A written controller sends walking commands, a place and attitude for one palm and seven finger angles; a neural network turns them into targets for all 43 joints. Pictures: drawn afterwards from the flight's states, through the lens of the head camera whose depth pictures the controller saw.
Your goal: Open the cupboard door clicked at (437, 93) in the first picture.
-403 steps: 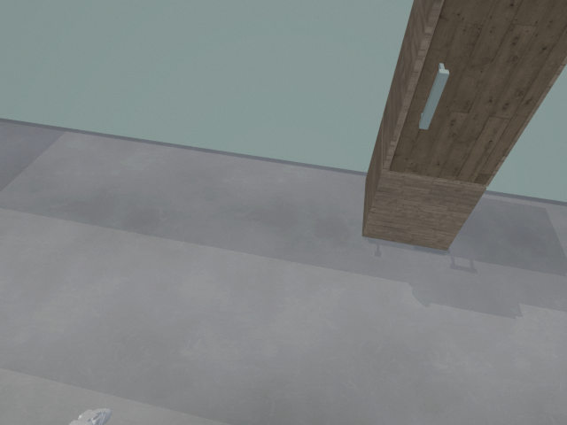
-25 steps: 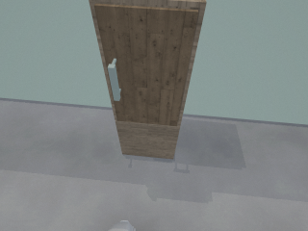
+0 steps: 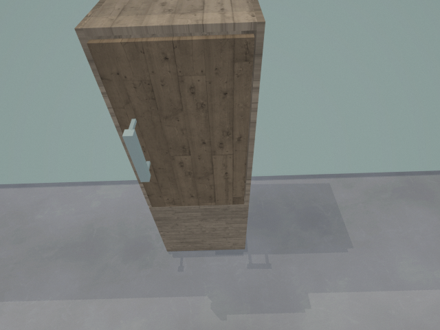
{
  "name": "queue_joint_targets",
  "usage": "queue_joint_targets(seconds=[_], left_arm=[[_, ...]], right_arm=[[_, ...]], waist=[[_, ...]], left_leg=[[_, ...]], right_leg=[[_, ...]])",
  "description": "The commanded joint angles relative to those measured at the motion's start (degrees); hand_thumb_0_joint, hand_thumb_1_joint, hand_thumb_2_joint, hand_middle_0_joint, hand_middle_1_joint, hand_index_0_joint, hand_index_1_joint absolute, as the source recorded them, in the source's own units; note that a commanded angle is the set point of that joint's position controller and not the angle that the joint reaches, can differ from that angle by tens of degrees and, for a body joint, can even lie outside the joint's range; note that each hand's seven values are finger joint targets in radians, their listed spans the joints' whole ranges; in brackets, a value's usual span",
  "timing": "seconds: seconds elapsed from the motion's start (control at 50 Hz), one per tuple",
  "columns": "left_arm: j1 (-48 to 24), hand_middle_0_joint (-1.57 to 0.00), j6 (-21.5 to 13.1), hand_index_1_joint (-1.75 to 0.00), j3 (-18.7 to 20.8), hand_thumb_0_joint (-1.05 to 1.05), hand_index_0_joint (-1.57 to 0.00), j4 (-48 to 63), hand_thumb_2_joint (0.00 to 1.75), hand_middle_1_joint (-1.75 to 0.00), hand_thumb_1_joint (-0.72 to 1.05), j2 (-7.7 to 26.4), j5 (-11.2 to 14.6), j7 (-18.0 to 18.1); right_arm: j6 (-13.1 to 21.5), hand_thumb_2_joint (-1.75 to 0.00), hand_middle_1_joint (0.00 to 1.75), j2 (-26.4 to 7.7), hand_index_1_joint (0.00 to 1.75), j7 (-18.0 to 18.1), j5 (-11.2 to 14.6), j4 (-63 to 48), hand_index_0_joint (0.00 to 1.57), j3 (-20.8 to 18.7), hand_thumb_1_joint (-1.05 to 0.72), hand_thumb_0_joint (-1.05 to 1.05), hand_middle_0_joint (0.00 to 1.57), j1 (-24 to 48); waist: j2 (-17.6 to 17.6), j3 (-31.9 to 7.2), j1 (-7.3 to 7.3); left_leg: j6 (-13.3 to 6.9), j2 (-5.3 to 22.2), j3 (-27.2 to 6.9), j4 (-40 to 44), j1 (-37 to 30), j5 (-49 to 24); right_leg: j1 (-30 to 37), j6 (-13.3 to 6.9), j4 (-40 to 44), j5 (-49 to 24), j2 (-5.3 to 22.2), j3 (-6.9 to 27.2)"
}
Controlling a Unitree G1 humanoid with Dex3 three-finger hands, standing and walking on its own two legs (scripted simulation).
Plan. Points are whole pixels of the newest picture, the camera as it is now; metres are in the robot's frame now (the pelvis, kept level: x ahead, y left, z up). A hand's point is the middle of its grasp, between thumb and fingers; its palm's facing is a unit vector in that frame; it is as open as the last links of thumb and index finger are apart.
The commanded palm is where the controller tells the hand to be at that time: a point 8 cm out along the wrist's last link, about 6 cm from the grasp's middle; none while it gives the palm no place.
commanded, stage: come to a stop and stand still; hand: left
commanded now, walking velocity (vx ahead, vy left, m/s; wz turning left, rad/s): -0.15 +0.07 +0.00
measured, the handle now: (139, 151) +0.55 +0.24 -0.02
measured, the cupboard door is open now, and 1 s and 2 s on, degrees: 0 0 0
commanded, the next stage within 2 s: look again from close up in 1.64 s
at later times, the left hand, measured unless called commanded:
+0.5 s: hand out of the picture +0.00 +0.24 -0.16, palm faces +0.01 -0.97 -0.26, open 7.4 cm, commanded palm none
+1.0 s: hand out of the picture +0.05 +0.20 -0.16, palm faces +0.00 -0.97 -0.24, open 7.3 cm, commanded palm none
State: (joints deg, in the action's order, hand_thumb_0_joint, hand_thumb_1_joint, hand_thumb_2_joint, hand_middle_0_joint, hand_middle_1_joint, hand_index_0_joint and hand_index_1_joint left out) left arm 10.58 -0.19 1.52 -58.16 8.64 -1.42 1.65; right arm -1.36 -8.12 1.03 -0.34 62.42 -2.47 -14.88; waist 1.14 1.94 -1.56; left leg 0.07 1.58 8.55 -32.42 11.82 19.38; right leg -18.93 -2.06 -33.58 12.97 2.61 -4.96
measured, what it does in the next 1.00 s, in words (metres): stands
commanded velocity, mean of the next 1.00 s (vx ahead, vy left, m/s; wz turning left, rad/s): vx -0.01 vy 0.01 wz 0.00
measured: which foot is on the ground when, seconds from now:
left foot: down 0.00-1.00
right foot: down 0.00-1.00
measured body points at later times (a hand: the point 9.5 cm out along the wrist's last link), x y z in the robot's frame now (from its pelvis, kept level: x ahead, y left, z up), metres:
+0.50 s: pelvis -0.01 +0.05 +0.00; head -0.02 +0.03 +0.45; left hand +0.00 +0.29 -0.14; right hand +0.02 -0.18 -0.16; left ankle -0.04 +0.12 -0.73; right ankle +0.06 -0.10 -0.73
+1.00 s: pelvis +0.03 +0.02 +0.01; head +0.04 +0.00 +0.46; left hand +0.05 +0.25 -0.14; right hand +0.01 -0.19 -0.17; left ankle -0.04 +0.12 -0.73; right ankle +0.06 -0.10 -0.73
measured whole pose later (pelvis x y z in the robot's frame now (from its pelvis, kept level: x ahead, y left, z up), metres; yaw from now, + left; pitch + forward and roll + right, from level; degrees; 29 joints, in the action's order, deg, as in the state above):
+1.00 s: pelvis +0.03 +0.02 +0.01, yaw -1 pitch -1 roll +1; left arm 13.6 -0.9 0.0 -64.6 8.1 -0.8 2.0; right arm 1.3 -8.2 1.9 -0.7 64.3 0.5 -18.2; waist 2.8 2.6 -0.4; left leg -1.3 -0.5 5.9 -23.8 3.0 19.8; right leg -15.3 -0.2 -29.5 13.1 2.3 -2.9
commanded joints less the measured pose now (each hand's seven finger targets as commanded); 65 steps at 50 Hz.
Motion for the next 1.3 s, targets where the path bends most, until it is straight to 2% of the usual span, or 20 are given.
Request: queue_joint_targets(seconds=[0.0,0.04,0.08,0.14,0.16,0.18,0.2,0.22,0.24,0.26,0.28,0.32,0.36,0.4,0.46,0.7,0.82,0.92,1.24,1.28], left_arm=[[2.5,-0.20,0.2,-0.30,2.5,0.00,-0.20,2.4,0.90,-0.30,0.90,9.9,0.2,0.9],[1.4,-0.20,0.5,-0.30,3.0,0.00,-0.20,2.8,0.90,-0.30,0.90,9.9,-0.1,1.3],[1.2,-0.20,0.7,-0.30,3.3,0.00,-0.20,2.7,0.90,-0.30,0.90,10.2,-0.1,1.3],[-0.2,-0.20,1.3,-0.30,3.2,0.00,-0.20,2.6,0.90,-0.30,0.90,9.3,0.5,1.1],[-0.1,-0.20,1.5,-0.30,2.9,0.00,-0.20,2.9,0.90,-0.30,0.90,7.7,0.8,0.9],[5.8,-0.20,0.2,-0.30,1.8,0.00,-0.20,2.0,0.90,-0.30,0.90,8.0,1.4,3.0],[4.5,-0.20,1.0,-0.30,1.3,0.00,-0.20,3.8,0.90,-0.30,0.90,10.0,1.0,2.5],[3.8,-0.20,1.3,-0.30,1.1,0.00,-0.20,4.2,0.90,-0.30,0.90,10.0,0.7,1.8],[2.7,-0.20,1.7,-0.30,1.0,0.00,-0.20,5.0,0.90,-0.30,0.90,9.0,0.2,1.2],[2.6,-0.20,2.1,-0.30,0.6,0.00,-0.20,5.4,0.90,-0.30,0.90,7.4,0.1,0.7],[3.5,-0.20,2.1,-0.30,0.1,0.00,-0.20,5.2,0.90,-0.30,0.90,6.4,-0.1,0.4],[5.2,-0.20,1.5,-0.30,-0.3,0.00,-0.20,4.1,0.90,-0.30,0.90,5.8,-0.2,-0.3],[6.4,-0.20,0.8,-0.30,-0.7,0.00,-0.20,3.1,0.90,-0.30,0.90,5.5,0.1,-0.6],[6.8,-0.20,0.5,-0.30,-0.9,0.00,-0.20,2.3,0.90,-0.30,0.90,5.9,0.3,-0.6],[7.1,-0.20,0.0,-0.30,-1.2,0.00,-0.20,1.2,0.90,-0.30,0.90,5.7,0.3,-0.5],[7.6,-0.20,-1.1,-0.30,-1.2,0.00,-0.20,-3.5,0.90,-0.30,0.90,5.1,0.8,0.0],[7.1,-0.20,-1.1,-0.30,-1.0,0.00,-0.20,-4.9,0.90,-0.30,0.90,4.5,0.8,0.3],[6.5,-0.20,-1.3,-0.30,-0.8,0.00,-0.20,-5.1,0.90,-0.30,0.90,4.8,0.9,0.3],[5.3,-0.20,-1.6,-0.30,-0.3,0.00,-0.20,-4.5,0.90,-0.30,0.90,5.9,0.9,0.4],[5.6,-0.20,-1.8,-0.30,-0.3,0.00,-0.20,-4.6,0.90,-0.30,0.90,6.1,0.9,0.4]], right_arm=[[-0.3,-0.90,0.30,-3.2,0.30,0.6,0.0,-2.5,0.20,-1.0,-0.90,0.00,0.20,-4.9],[-0.4,-0.90,0.30,-2.7,0.30,0.8,0.1,-2.7,0.20,-1.0,-0.90,0.00,0.20,-4.8],[-0.4,-0.90,0.30,-2.6,0.30,0.9,0.1,-2.9,0.20,-0.9,-0.90,0.00,0.20,-4.8],[0.2,-0.90,0.30,-2.2,0.30,0.9,-0.1,-1.6,0.20,-0.7,-0.90,0.00,0.20,-8.5],[0.7,-0.90,0.30,-3.5,0.30,0.8,-0.4,-1.8,0.20,-0.7,-0.90,0.00,0.20,-8.6],[1.9,-0.90,0.30,-8.3,0.30,0.8,0.0,-6.9,0.20,-2.0,-0.90,0.00,0.20,-2.4],[1.7,-0.90,0.30,-5.5,0.30,0.4,-0.3,-10.0,0.20,-1.4,-0.90,0.00,0.20,-0.7],[1.3,-0.90,0.30,-5.2,0.30,-0.2,-0.7,-11.0,0.20,-0.8,-0.90,0.00,0.20,0.8],[1.4,-0.90,0.30,-5.8,0.30,-0.3,-1.1,-11.6,0.20,-0.7,-0.90,0.00,0.20,-1.0],[1.5,-0.90,0.30,-6.9,0.30,-0.1,-1.3,-12.3,0.20,-0.7,-0.90,0.00,0.20,-1.4],[1.6,-0.90,0.30,-7.8,0.30,0.1,-1.1,-13.1,0.20,-0.6,-0.90,0.00,0.20,-0.5],[2.1,-0.90,0.30,-7.6,0.30,0.3,-1.0,-13.7,0.20,-0.1,-0.90,0.00,0.20,-0.8],[2.6,-0.90,0.30,-8.0,0.30,0.4,-0.8,-13.2,0.20,0.3,-0.90,0.00,0.20,-1.9],[2.7,-0.90,0.30,-8.5,0.30,0.3,-0.7,-12.5,0.20,0.5,-0.90,0.00,0.20,-3.1],[2.9,-0.90,0.30,-8.7,0.30,0.4,-0.8,-11.1,0.20,0.8,-0.90,0.00,0.20,-4.3],[4.0,-0.90,0.30,-7.4,0.30,1.3,-0.5,-4.0,0.20,2.2,-0.90,0.00,0.20,-6.5],[3.8,-0.90,0.30,-5.9,0.30,1.5,-0.6,-1.1,0.20,2.3,-0.90,0.00,0.20,-7.0],[3.6,-0.90,0.30,-4.9,0.30,1.4,-0.6,0.4,0.20,2.3,-0.90,0.00,0.20,-7.5],[3.4,-0.90,0.30,-4.4,0.30,1.4,-0.6,2.3,0.20,2.2,-0.90,0.00,0.20,-8.2],[3.3,-0.90,0.30,-4.4,0.30,1.4,-0.6,2.3,0.20,2.1,-0.90,0.00,0.20,-8.2]], waist=[[-11.2,-5.1,1.10],[-8.3,-6.1,1.37],[-8.3,-7.1,1.61],[-7.2,-7.5,0.17],[-2.7,-7.0,0.49],[4.7,-12.7,2.07],[6.1,-10.8,2.70],[6.2,-5.8,3.13],[8.2,-0.7,1.73],[11.4,3.2,1.62],[10.9,6.1,2.20],[5.6,5.9,2.89],[2.1,4.2,2.61],[1.4,5.1,2.05],[-1.8,5.0,1.55],[-0.4,0.0,0.95],[0.5,1.2,1.27],[-1.9,1.8,1.38],[-0.8,0.7,1.44],[-2.3,0.2,1.35]], left_leg=[[0.7,0.1,-5.5,-12.2,5.3,9.0],[0.9,0.0,-6.7,-12.2,6.8,9.9],[1.2,0.0,-6.7,-8.4,6.5,8.6],[0.9,0.3,-5.5,6.6,-1.6,-4.1],[-0.5,3.4,-9.2,10.4,-4.2,-7.2],[0.5,7.0,-4.6,5.2,-0.4,-9.5],[-0.3,3.7,-7.0,4.7,5.1,1.7],[-1.4,3.3,-8.4,6.5,8.1,4.8],[-2.6,4.3,-11.3,10.9,9.6,6.3],[-3.7,7.5,-14.8,16.5,12.7,10.5],[-4.7,9.3,-16.4,19.4,15.5,11.7],[-5.2,8.7,-15.1,18.3,14.5,6.2],[-4.7,7.3,-13.6,17.2,11.4,4.8],[-4.2,6.4,-13.6,18.2,10.5,7.9],[-4.0,5.7,-13.2,17.9,7.6,4.4],[-2.7,4.9,-9.2,14.1,-2.9,-19.9],[-2.6,4.9,-8.6,14.0,-2.5,-18.8],[-2.4,4.8,-8.5,14.0,-1.3,-14.3],[-1.3,4.8,-7.7,13.4,-1.8,-12.5],[-1.1,4.6,-7.5,13.2,-1.9,-10.8]], right_leg=[[7.3,-9.7,12.9,-31.2,16.1,14.5],[10.0,-10.5,11.4,-35.4,16.2,13.6],[11.4,-10.0,10.5,-34.8,15.9,13.1],[7.3,-5.4,8.0,-21.3,12.3,10.8],[3.2,-2.9,5.9,-12.9,8.7,8.6],[12.5,-1.3,0.8,-23.7,7.6,7.0],[9.8,-1.7,3.0,-6.6,8.2,9.0],[6.0,-1.8,4.5,7.6,6.5,9.0],[0.3,-1.1,2.5,10.7,3.8,6.5],[-0.8,0.1,-0.8,7.9,0.8,2.5],[-0.1,0.5,-2.9,5.1,-0.4,1.2],[2.0,0.6,-1.6,1.4,0.0,1.8],[3.5,0.6,2.1,-0.1,0.7,3.7],[3.1,0.5,4.3,0.2,1.1,5.1],[3.0,0.5,5.9,-1.6,1.6,6.2],[6.7,0.5,5.6,-12.1,3.5,6.0],[7.8,0.0,5.6,-13.9,3.8,6.3],[8.9,-0.4,6.5,-15.0,4.1,6.8],[11.0,-1.4,8.4,-17.5,4.7,7.2],[11.2,-1.5,9.4,-16.8,5.0,7.8]])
